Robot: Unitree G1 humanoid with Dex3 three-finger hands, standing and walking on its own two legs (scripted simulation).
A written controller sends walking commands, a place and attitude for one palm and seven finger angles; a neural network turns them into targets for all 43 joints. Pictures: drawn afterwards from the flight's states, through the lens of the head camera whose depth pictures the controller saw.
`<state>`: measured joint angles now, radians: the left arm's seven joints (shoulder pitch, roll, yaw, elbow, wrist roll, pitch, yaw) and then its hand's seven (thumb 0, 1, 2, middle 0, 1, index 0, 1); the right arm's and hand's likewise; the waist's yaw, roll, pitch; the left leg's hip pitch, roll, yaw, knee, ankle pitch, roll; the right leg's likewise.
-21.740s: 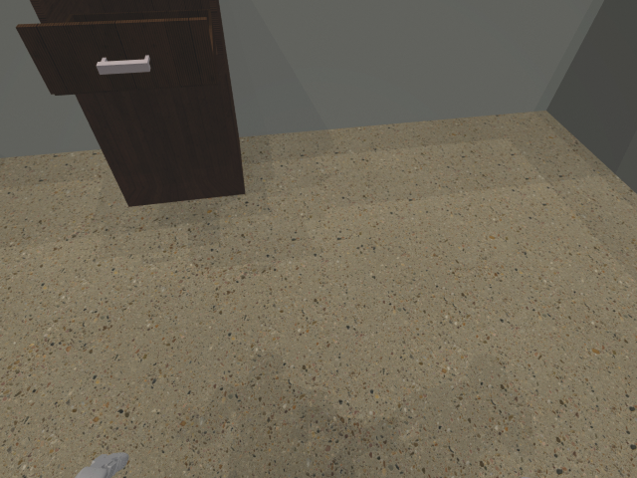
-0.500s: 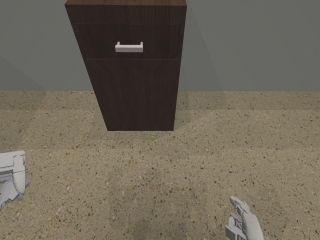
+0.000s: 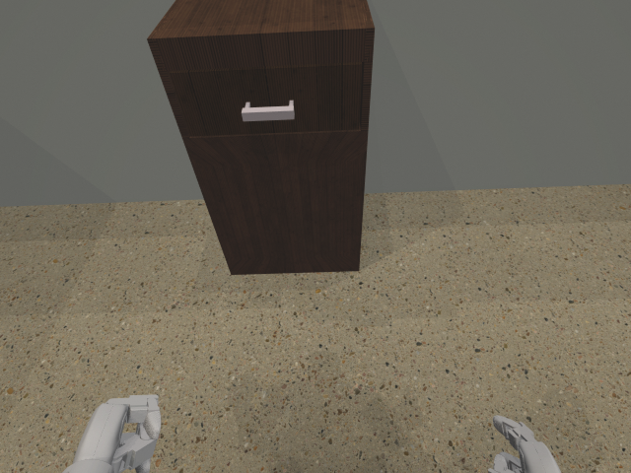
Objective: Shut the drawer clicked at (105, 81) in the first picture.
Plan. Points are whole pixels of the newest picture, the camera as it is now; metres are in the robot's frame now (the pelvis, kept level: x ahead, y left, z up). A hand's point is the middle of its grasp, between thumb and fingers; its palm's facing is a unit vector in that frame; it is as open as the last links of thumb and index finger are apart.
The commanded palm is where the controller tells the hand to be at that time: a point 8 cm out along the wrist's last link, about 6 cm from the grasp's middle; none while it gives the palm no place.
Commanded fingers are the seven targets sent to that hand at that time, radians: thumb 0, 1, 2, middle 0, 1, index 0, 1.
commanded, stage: let the arm hang, fingers relaxed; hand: left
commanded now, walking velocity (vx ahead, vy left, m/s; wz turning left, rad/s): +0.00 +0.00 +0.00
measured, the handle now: (269, 109) +0.93 +0.17 -0.02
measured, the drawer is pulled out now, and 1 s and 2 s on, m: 0.00 0.00 0.00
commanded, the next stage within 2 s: look to check the result in 0.94 s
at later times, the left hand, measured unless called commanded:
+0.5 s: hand out of the picture -0.04 +0.21 -0.16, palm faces -0.01 -0.96 -0.27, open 6.2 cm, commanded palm none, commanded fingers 0.00 0.90 0.90 -0.20 -0.30 -0.20 -0.30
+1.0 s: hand out of the picture +0.02 +0.18 -0.16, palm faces -0.02 -0.98 -0.21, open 7.3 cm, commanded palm none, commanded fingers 0.00 0.90 0.90 -0.20 -0.30 -0.20 -0.30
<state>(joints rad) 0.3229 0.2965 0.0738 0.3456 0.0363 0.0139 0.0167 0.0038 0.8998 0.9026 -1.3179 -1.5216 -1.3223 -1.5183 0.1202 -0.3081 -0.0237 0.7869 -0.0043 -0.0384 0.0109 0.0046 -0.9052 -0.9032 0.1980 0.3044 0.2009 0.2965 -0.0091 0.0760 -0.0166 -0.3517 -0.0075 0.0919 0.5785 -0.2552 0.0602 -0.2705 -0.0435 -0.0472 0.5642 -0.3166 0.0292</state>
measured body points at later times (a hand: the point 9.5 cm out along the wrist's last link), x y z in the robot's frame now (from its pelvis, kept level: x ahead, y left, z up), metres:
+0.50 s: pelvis -0.01 +0.00 +0.01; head +0.01 -0.01 +0.46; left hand -0.04 +0.26 -0.14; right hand -0.01 -0.23 -0.15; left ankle +0.03 +0.08 -0.73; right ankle -0.01 -0.14 -0.73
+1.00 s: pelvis +0.00 -0.01 +0.01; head +0.02 -0.01 +0.46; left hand +0.03 +0.23 -0.14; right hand +0.00 -0.24 -0.14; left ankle +0.03 +0.08 -0.73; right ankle -0.01 -0.14 -0.73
